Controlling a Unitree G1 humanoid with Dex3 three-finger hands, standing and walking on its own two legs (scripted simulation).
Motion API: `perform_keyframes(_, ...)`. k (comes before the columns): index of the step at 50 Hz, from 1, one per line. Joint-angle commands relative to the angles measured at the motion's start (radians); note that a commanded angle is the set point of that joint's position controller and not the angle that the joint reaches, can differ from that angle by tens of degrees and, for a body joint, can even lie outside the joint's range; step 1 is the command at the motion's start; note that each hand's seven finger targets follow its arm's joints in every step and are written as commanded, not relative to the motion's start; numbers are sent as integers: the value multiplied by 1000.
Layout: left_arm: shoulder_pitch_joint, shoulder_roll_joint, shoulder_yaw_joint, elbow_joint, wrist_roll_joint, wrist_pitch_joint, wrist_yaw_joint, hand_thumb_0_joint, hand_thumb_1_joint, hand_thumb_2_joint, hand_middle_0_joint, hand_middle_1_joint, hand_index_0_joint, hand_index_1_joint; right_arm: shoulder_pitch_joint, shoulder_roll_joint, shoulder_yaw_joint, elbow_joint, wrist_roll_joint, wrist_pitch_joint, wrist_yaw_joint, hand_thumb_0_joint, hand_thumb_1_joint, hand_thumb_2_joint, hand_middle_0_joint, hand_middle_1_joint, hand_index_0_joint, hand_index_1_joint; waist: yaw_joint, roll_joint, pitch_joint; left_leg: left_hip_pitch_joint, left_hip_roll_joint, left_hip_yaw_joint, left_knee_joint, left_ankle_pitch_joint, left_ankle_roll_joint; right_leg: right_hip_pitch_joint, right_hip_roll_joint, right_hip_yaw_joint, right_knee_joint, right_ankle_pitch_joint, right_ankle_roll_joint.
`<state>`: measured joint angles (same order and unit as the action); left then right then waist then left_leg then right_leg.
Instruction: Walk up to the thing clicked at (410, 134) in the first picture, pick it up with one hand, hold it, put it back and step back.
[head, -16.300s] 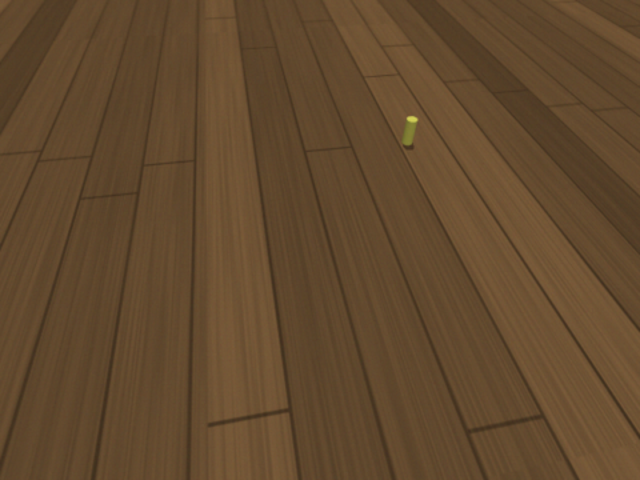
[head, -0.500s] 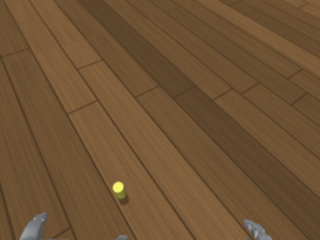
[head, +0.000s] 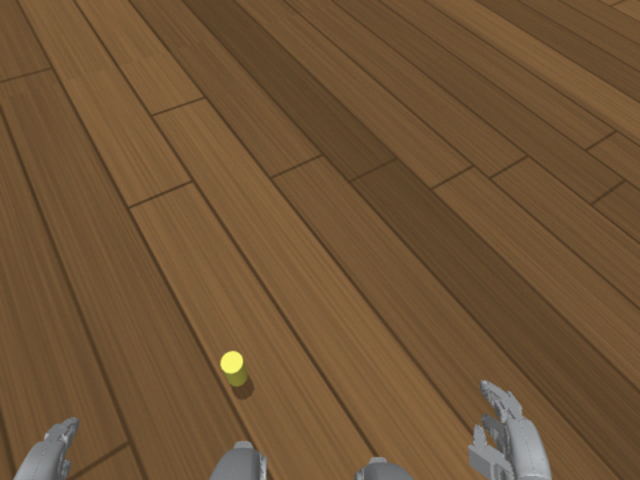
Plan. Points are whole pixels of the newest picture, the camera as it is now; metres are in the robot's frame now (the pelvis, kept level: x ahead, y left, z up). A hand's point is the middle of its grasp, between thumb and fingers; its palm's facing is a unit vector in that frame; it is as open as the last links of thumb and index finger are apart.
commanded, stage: go down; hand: left
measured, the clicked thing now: (234, 369) +0.41 +0.18 -0.63
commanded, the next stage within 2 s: none
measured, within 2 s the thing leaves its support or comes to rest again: neither
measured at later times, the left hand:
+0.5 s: hand (91, 470) +0.16 +0.29 -0.16, palm faces +0.10 -0.95 -0.29, open 17.1 cm
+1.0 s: hand (104, 398) +0.27 +0.34 -0.26, palm faces +0.12 -0.98 -0.16, open 17.1 cm
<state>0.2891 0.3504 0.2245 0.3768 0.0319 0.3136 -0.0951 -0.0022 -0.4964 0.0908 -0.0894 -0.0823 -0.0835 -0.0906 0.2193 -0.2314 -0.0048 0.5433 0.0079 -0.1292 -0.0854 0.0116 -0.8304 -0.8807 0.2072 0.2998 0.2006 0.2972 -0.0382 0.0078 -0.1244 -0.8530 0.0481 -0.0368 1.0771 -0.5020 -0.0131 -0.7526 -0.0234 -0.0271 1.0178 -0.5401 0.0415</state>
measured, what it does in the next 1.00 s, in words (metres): lowers itself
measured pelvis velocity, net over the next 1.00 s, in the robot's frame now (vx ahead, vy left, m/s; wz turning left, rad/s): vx -0.08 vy -0.01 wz -0.07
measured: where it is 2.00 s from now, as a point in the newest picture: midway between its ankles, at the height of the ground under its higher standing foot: outside the picture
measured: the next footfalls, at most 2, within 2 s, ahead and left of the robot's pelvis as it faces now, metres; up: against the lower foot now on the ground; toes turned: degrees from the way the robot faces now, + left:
none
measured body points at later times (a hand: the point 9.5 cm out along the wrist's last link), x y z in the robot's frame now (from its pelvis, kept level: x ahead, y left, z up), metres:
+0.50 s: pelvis -0.04 +0.00 -0.05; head +0.08 +0.03 +0.38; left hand +0.15 +0.34 -0.14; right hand +0.14 -0.26 -0.13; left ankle +0.01 +0.12 -0.67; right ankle -0.03 -0.15 -0.67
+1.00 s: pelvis -0.08 -0.01 -0.21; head +0.12 +0.03 +0.19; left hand +0.26 +0.40 -0.25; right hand +0.09 -0.28 -0.33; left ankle +0.01 +0.12 -0.67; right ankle -0.03 -0.15 -0.67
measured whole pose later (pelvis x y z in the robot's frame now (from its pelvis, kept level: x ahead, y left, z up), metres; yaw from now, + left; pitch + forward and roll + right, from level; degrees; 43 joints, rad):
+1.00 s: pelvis -0.08 -0.01 -0.21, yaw -4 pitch +33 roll -5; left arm -0.33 0.65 0.66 0.90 -0.16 -0.36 -0.56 -0.01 -0.41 0.09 -0.01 -0.03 -0.02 -0.02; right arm 0.09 -0.29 0.03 0.67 -0.03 -0.18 -0.04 0.01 -0.89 -0.90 0.21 0.30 0.20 0.30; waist -0.03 -0.02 -0.15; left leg -1.85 0.06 -0.11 1.91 -0.65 -0.03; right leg -1.74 0.01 -0.03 1.89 -0.73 0.03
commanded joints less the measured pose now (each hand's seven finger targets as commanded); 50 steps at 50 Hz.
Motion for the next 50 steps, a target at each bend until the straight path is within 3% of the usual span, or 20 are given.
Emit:
perform_keyframes(1,48,189,90,-181,-9,-35,6,0,-492,89,-83,-84,-76,-89,12,-150,-71,-136,-4,-54,-15,0,-836,-881,200,300,200,300,4,85,-244,217,-15,8,-97,416,19,28,37,-31,-72,364,-46)
perform_keyframes(11,116,193,116,-223,-24,-43,7,0,-502,84,-80,-81,-77,-83,17,-141,-70,-148,-5,-56,-15,0,-863,-887,200,300,200,300,14,88,-232,132,-17,3,-69,316,19,-22,41,-31,-37,281,-52)
perform_keyframes(13,98,197,125,-224,-25,-54,5,0,-473,89,-77,-78,-73,-80,9,-142,-71,-153,-6,-59,-14,0,-862,-887,200,300,200,300,7,98,-211,104,-15,-2,-78,246,16,-54,42,-33,-30,218,-56)
perform_keyframes(16,33,206,126,-193,-26,-83,3,0,-489,82,-78,-79,-76,-79,12,-147,-69,-147,-7,-71,-19,0,-859,-886,200,300,200,300,-16,96,-175,66,-12,-7,-72,160,17,-105,41,-29,-19,153,-56)
perform_keyframes(20,-202,261,171,-94,-44,-205,-22,0,-523,73,-81,-83,-82,-80,-17,-158,-63,-134,-9,-108,-20,0,-867,-888,200,300,200,300,-38,86,-142,-52,-11,-12,17,60,21,-261,37,-23,76,69,-57)
perform_keyframes(21,-215,254,180,-41,-58,-242,-38,0,-529,89,-76,-92,-79,-89,-17,-160,-64,-125,-10,-116,-18,0,-877,-890,200,300,200,300,-33,60,-135,-96,-15,-3,48,23,24,-298,37,-20,98,36,-57)
perform_keyframes(26,-330,344,248,53,-104,-441,-148,0,-436,52,-66,-34,-60,-34,-9,-191,-75,-86,-13,-146,-7,0,-907,-899,200,299,200,299,-13,112,-335,-173,-19,-15,204,45,24,-436,30,-8,274,53,-62)
perform_keyframes(28,-362,393,299,114,-128,-501,-190,0,-484,57,-60,-47,-60,-43,-9,-204,-71,-65,-10,-142,-3,0,-889,-894,200,299,200,299,16,125,-390,-208,-17,-28,250,46,22,-495,26,-5,329,42,-65)
perform_keyframes(31,-406,481,372,162,-144,-557,-238,0,-447,42,-40,-11,-40,-6,-7,-230,-72,-42,-12,-125,3,0,-869,-890,200,299,200,299,54,163,-496,-198,-13,-31,317,145,19,-546,31,-7,392,92,-71)
perform_keyframes(33,-321,462,399,338,-152,-569,-271,0,-436,48,-31,-11,-30,-6,-21,-238,-66,-35,-14,-112,11,0,-874,-893,200,299,200,299,68,112,-488,-248,-12,-30,364,192,24,-588,39,-21,435,116,-73)
perform_keyframes(34,-377,476,409,287,-166,-589,-289,0,-418,56,-25,-10,-25,-5,-22,-238,-65,-25,-16,-106,16,0,-869,-892,200,300,200,300,75,130,-499,-280,-17,-29,386,192,23,-606,40,-22,458,113,-76)
perform_keyframes(36,-364,485,434,346,-182,-604,-327,0,-437,50,-22,-7,-21,-3,-18,-247,-65,-13,-17,-93,26,0,-874,-893,200,299,200,299,86,115,-547,-295,-15,-35,430,264,28,-615,41,-29,501,169,-78)
perform_keyframes(37,-421,525,454,293,-189,-622,-347,0,-432,58,-15,-10,-15,-6,-18,-247,-66,-6,-19,-88,30,0,-879,-895,200,299,200,299,89,119,-596,-294,-16,-28,462,296,33,-611,42,-27,514,197,-75)
perform_keyframes(39,-498,526,450,296,-201,-652,-388,0,-398,66,-12,-7,-10,-4,-29,-255,-69,-2,-23,-87,34,0,-879,-896,200,299,200,299,61,128,-604,-316,-12,-34,496,265,33,-673,45,-29,549,170,-75)
perform_keyframes(40,-589,576,474,228,-206,-676,-403,0,-388,75,-10,-16,-9,-11,-28,-262,-75,7,-24,-88,33,0,-877,-896,200,300,200,299,54,159,-637,-316,-10,-36,517,241,32,-692,44,-26,571,155,-75)
perform_keyframes(43,-704,642,522,236,-220,-728,-422,0,-420,88,0,-29,-5,-21,-24,-263,-66,30,-29,-92,30,0,-885,-898,200,300,200,300,25,117,-629,-404,-6,-34,574,161,40,-721,50,-22,596,108,-68)
perform_keyframes(45,-750,637,513,303,-227,-748,-441,0,-422,101,0,-43,-3,-35,-29,-267,-60,38,-33,-94,28,0,-887,-899,201,300,200,300,10,112,-594,-459,-4,-36,600,94,41,-770,52,-18,614,54,-68)
perform_keyframes(47,-791,616,489,349,-226,-754,-468,0,-409,103,0,-47,-4,-36,-16,-271,-55,65,-35,-89,24,0,-883,-897,201,300,200,300,3,138,-594,-461,-1,-44,602,27,35,-820,53,-24,633,-1,-73)
perform_keyframes(48,-801,684,535,351,-221,-754,-471,0,-400,108,0,-53,-6,-43,-23,-281,-53,50,-38,-88,23,0,-881,-897,201,300,200,300,21,141,-599,-473,0,-42,611,22,35,-820,51,-20,638,-5,-72)
perform_keyframes(50,-806,696,523,405,-209,-741,-492,0,-407,111,0,-62,-9,-48,-24,-282,-43,52,-40,-80,24,0,-877,-896,201,300,200,300,30,173,-580,-492,4,-49,601,-46,27,-854,51,-27,653,-54,-76)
